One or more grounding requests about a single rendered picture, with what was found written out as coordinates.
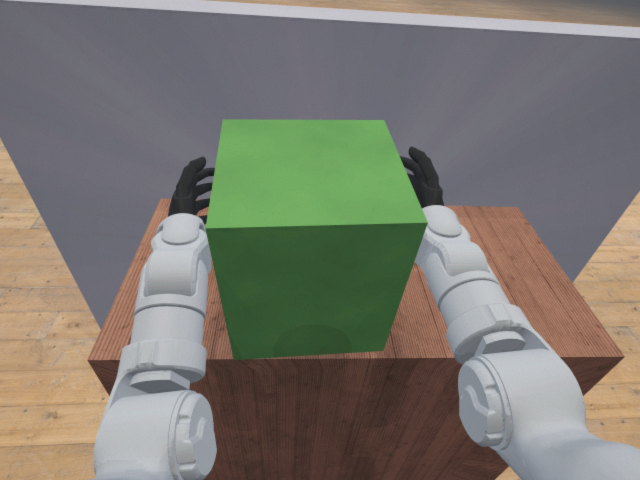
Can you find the robot right forearm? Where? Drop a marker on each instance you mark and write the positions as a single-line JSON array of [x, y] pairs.
[[478, 315]]

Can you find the robot right hand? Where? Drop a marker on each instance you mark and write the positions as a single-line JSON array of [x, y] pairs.
[[426, 181]]

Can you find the carton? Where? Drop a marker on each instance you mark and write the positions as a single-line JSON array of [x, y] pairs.
[[313, 228]]

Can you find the robot left hand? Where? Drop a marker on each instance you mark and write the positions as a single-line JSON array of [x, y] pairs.
[[186, 193]]

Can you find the pedestal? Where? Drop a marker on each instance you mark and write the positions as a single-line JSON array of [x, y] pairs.
[[382, 415]]

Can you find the right robot upper arm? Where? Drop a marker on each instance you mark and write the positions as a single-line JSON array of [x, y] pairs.
[[527, 407]]

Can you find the robot left forearm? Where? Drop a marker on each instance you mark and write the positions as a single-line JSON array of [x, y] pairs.
[[165, 353]]

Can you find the left robot upper arm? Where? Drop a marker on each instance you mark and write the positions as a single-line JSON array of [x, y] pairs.
[[161, 436]]

